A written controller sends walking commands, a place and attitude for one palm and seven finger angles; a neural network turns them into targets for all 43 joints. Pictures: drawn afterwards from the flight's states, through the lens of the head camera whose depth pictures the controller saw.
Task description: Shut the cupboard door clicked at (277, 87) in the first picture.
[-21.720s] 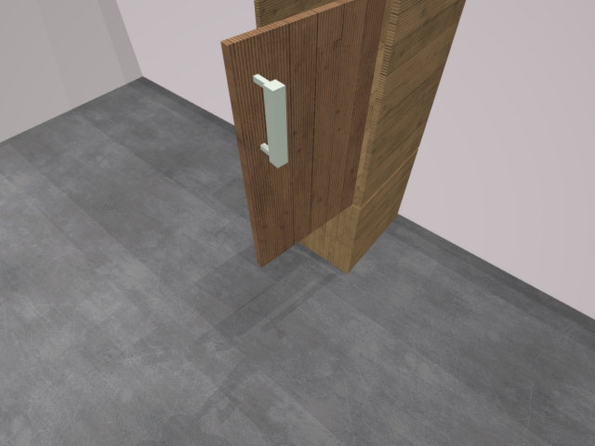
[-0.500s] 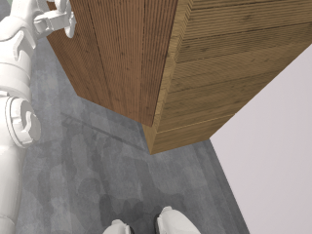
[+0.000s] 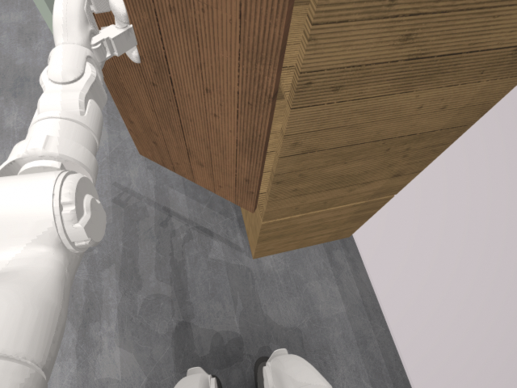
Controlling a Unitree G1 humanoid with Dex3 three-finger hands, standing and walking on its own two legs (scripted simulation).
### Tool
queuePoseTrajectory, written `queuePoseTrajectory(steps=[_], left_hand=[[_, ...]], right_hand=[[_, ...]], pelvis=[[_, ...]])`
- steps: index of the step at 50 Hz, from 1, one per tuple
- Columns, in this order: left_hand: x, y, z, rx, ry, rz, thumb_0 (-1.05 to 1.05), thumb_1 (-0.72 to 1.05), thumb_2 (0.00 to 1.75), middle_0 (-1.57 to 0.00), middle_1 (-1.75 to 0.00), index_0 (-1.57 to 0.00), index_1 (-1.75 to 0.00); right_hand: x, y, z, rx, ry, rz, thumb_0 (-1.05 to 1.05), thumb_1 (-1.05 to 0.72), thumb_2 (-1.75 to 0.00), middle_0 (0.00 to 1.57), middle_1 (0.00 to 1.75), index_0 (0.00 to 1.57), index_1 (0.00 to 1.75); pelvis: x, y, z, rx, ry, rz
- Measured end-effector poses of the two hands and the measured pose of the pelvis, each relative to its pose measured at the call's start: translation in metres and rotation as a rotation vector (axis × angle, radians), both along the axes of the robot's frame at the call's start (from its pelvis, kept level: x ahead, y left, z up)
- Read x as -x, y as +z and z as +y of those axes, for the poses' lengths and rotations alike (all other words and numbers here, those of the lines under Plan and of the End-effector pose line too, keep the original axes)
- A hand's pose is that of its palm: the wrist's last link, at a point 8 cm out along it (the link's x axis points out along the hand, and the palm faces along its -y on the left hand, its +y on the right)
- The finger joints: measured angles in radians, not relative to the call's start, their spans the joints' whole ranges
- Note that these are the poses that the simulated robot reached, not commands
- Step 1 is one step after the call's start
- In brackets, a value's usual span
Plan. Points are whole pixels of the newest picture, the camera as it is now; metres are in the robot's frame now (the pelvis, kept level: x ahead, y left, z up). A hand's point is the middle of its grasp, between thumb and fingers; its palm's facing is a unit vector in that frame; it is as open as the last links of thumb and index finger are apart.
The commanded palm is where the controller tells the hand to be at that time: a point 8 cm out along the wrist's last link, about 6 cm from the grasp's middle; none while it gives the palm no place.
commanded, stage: pull the fist back off the door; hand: left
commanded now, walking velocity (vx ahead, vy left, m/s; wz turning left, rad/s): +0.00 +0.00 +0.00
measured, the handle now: out of the picture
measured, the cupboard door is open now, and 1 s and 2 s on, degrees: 48 48 48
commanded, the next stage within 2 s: draw the hand back to the body in 0.60 s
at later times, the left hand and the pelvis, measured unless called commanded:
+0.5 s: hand (116, 77) +0.50 +0.10 +0.16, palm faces -0.06 -1.00 +0.00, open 3.1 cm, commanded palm +0.47 +0.15 +0.16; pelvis +0.00 +0.00 +0.02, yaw -1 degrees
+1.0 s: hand (82, 115) +0.44 +0.14 +0.16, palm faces -0.05 -1.00 -0.01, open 3.1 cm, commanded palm +0.39 +0.19 +0.17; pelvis -0.01 +0.01 +0.02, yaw -3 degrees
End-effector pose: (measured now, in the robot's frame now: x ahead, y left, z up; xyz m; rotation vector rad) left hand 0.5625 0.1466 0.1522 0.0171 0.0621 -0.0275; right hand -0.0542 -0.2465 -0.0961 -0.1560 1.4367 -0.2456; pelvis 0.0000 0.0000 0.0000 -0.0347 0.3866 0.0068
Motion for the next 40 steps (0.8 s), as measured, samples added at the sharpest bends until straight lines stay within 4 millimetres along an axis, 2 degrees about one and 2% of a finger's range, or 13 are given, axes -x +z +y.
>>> queuePoseTrajectory(steps=[4,8,13,18,24,31,35,40], left_hand=[[0.005,0.0,-0.006,0.028,-0.017,0.019,0.01,0.86,0.9,-1.3,-1.5,-1.3,-1.5],[0.013,0.01,-0.006,0.022,-0.019,-0.038,0.01,0.88,0.9,-1.3,-1.5,-1.29,-1.5],[0.032,0.008,0.002,0.02,-0.017,-0.03,0.01,0.89,0.9,-1.3,-1.5,-1.3,-1.5],[0.056,0.002,0.012,0.011,-0.015,-0.039,0.01,0.9,0.9,-1.3,-1.5,-1.3,-1.5],[0.082,0.004,0.013,0.015,-0.033,-0.071,0.02,0.9,0.9,-1.3,-1.5,-1.3,-1.5],[0.1,0.006,0.012,0.015,-0.035,-0.059,0.02,0.9,0.9,-1.3,-1.5,-1.3,-1.5],[0.102,0.011,0.01,0.006,-0.037,-0.068,0.02,0.9,0.9,-1.3,-1.5,-1.3,-1.5],[0.098,0.013,0.009,0.019,-0.037,-0.07,0.02,0.9,0.9,-1.3,-1.5,-1.3,-1.5]], right_hand=[[0.011,0.003,0.003,-0.004,-0.039,-0.002,0.0,-0.91,-0.9,0.2,0.3,0.21,0.3],[0.02,0.005,0.004,-0.011,-0.066,-0.006,0.01,-0.91,-0.9,0.2,0.3,0.21,0.3],[0.019,0.006,0.002,-0.02,-0.077,-0.022,0.01,-0.91,-0.9,0.2,0.3,0.21,0.3],[-0.001,0.005,-0.005,-0.009,-0.049,-0.077,0.01,-0.91,-0.9,0.2,0.3,0.21,0.3],[-0.04,0.003,-0.013,0.012,0.004,-0.187,0.01,-0.91,-0.9,0.2,0.3,0.2,0.3],[-0.083,0.007,-0.012,0.021,0.054,-0.324,0.01,-0.91,-0.9,0.2,0.3,0.2,0.3],[-0.092,0.007,-0.008,0.015,0.076,-0.36,0.01,-0.91,-0.9,0.2,0.3,0.2,0.3],[-0.083,0.005,-0.004,0.007,0.071,-0.35,0.01,-0.91,-0.9,0.2,0.3,0.21,0.3]], pelvis=[[0.0,0.005,-0.001,-0.003,-0.017,-0.021],[-0.002,0.009,-0.001,-0.009,-0.036,-0.045],[-0.004,0.013,-0.002,-0.014,-0.049,-0.083],[-0.002,0.016,-0.001,-0.015,-0.039,-0.121],[0.001,0.018,0.001,-0.017,-0.024,-0.157],[0.009,0.018,0.003,-0.022,-0.013,-0.189],[0.014,0.017,0.004,-0.024,-0.006,-0.192],[0.017,0.016,0.005,-0.026,-0.012,-0.183]])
